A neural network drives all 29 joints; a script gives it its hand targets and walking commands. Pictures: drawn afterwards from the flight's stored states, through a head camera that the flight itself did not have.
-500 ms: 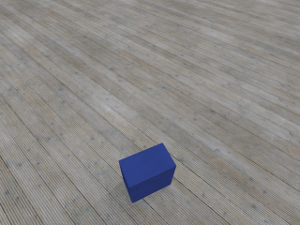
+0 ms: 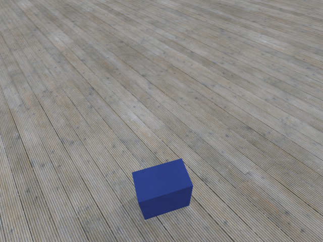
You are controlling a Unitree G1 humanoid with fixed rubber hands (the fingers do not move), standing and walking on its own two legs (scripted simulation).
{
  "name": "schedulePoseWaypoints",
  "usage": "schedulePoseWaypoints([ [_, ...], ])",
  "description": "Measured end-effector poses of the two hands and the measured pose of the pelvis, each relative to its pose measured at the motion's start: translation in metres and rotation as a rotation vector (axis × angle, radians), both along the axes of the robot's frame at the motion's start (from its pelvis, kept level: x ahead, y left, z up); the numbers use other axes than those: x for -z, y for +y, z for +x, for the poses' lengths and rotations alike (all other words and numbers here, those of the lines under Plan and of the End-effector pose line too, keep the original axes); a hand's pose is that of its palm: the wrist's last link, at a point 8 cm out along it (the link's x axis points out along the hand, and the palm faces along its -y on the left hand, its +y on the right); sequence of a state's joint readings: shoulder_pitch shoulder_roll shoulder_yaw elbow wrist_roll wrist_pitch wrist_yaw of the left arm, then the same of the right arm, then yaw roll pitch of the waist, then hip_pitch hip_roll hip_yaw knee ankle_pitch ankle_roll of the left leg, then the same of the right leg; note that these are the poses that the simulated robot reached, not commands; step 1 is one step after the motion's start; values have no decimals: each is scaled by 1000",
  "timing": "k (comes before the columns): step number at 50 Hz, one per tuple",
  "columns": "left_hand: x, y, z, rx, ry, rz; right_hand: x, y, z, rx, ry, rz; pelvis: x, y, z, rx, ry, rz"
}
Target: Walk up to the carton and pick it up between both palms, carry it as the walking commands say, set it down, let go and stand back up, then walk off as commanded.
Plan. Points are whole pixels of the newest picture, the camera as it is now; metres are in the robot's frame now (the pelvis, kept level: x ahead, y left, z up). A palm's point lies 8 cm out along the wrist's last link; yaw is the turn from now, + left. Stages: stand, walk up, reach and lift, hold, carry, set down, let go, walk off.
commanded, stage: walk up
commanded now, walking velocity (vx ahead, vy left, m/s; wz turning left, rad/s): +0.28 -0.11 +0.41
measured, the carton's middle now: (162, 190) +0.50 +0.04 -0.62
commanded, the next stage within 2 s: none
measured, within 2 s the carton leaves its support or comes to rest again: neither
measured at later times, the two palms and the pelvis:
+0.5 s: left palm out of the picture +0.05 +0.21 -0.14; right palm (232, 182) +0.31 -0.19 -0.12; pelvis +0.13 -0.01 +0.00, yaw +7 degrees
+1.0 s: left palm out of the picture +0.15 +0.32 -0.14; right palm (244, 194) +0.27 -0.22 -0.12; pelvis +0.13 +0.03 -0.01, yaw +9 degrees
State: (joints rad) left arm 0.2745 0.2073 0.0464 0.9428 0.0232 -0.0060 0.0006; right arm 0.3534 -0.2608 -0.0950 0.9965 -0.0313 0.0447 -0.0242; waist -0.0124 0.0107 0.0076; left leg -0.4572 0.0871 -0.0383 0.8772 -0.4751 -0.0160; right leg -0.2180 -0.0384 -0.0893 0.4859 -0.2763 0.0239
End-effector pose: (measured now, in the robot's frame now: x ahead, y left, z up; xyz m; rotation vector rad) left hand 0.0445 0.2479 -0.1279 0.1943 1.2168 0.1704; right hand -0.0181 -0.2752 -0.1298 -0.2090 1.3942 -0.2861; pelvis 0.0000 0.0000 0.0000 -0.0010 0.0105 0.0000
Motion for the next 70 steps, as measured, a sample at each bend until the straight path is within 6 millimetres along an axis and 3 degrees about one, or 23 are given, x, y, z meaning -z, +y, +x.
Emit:
schedulePoseWaypoints([
  [3, -8, -11, -32, -73, 68, 7, -11, -10, 78, -98, -151, 21, -9, -10, 14, -17, -8, 16],
  [6, -14, -20, -51, -135, 102, 15, -20, -9, 152, -185, -273, 42, -12, -17, 29, -41, -7, 19],
  [12, -15, -37, -81, -237, 213, 1, -37, 30, 285, -337, -455, 110, -10, -20, 64, -85, 7, 16],
  [16, -9, -48, -91, -298, 319, -33, -43, 74, 354, -423, -535, 156, -3, -14, 90, -114, 13, 9],
  [19, 2, -50, -82, -323, 369, -65, -35, 97, 380, -450, -550, 157, 6, -5, 110, -124, 13, -10],
  [22, 9, -47, -47, -303, 332, -81, -22, 95, 364, -408, -458, 145, 4, -4, 120, -128, 8, -7],
  [30, 9, -27, 81, -168, 110, -23, 12, 54, 278, -240, -188, 136, 2, -15, 139, -122, -15, 23],
  [33, 5, -14, 106, -152, 52, 60, 26, 30, 265, -217, -140, 122, 11, -20, 146, -129, -18, 39],
  [37, -14, 7, 107, -184, 48, 130, 19, 12, 268, -216, -124, 95, 3, -16, 150, -128, -21, 49],
  [41, -24, 28, 107, -183, 48, 162, 6, 7, 281, -218, -166, 68, -2, -8, 148, -122, -15, 59],
  [45, -18, 49, 109, -173, 27, 148, -3, 20, 291, -244, -210, 45, 0, 5, 141, -136, -8, 52],
  [49, 6, 69, 111, -183, -10, 88, -7, 47, 295, -299, -268, 14, 13, 26, 132, -158, -7, 10],
  [55, 14, 59, 105, -174, 12, -31, -27, 73, 268, -307, -245, 10, -2, 34, 127, -157, -8, -28],
  [59, 10, 47, 102, -159, 22, -57, -29, 79, 265, -298, -254, 24, -7, 36, 127, -152, -8, -29],
  [63, 4, 42, 109, -128, 26, -36, -24, 59, 246, -258, -205, -2, -8, 27, 124, -162, 10, -30],
  [70, -11, 17, 137, -84, -35, 20, -9, -7, 199, -194, -64, -20, -4, -10, 124, -178, 24, -23],
])
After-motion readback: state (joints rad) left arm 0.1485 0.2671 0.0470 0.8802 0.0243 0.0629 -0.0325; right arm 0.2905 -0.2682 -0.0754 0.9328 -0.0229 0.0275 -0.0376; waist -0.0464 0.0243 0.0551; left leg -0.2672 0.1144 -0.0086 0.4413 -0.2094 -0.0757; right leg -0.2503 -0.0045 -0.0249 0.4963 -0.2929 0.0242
